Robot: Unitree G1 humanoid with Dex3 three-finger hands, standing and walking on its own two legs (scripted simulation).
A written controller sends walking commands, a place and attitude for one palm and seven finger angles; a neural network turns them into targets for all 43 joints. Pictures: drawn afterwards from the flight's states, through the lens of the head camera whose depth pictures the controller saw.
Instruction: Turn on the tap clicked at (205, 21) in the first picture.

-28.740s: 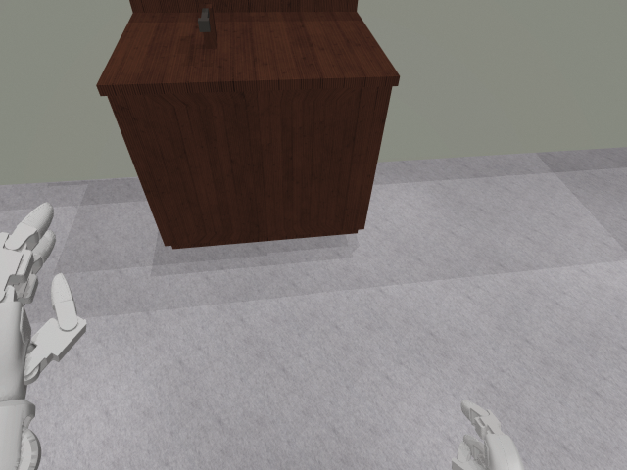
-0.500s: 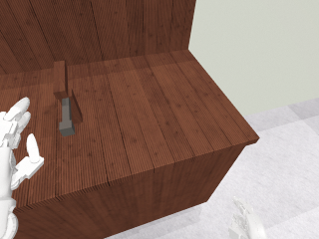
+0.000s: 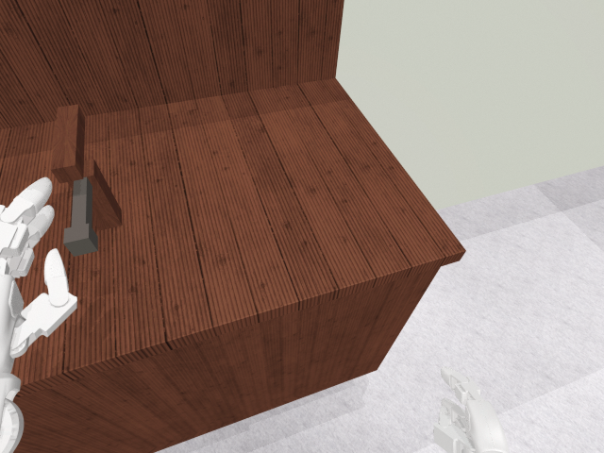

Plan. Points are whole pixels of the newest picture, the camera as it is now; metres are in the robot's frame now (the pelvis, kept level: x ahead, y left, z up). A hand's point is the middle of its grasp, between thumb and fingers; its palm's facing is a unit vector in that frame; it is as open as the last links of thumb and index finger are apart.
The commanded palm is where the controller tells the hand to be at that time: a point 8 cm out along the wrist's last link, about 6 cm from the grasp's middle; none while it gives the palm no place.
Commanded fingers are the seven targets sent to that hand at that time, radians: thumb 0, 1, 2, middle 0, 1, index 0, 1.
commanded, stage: shuffle to correct the standing spot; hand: left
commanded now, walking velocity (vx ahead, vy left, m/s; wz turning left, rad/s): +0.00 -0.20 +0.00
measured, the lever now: (81, 239) +0.33 +0.31 +0.09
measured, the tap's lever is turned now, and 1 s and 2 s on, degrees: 0 0 0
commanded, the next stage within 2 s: none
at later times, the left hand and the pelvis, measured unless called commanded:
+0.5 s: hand (102, 295) +0.23 +0.22 +0.15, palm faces +0.32 -0.86 -0.41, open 7.4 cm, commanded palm +0.17 +0.25 +0.17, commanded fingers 0.00 0.90 0.90 -0.20 -0.30 -0.20 -0.30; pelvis +0.01 -0.02 -0.01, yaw +0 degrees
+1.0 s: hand (78, 309) +0.22 +0.24 +0.15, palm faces +0.34 -0.86 -0.39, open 7.4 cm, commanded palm +0.16 +0.27 +0.17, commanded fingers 0.00 0.90 0.90 -0.20 -0.30 -0.20 -0.30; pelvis +0.00 -0.01 -0.01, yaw +1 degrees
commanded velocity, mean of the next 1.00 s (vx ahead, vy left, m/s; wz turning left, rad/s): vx -0.01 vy -0.20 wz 0.00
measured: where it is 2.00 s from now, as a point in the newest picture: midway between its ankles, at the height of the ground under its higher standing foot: outside the picture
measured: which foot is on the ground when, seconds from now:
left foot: down 0.00-1.00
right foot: down 0.00-1.00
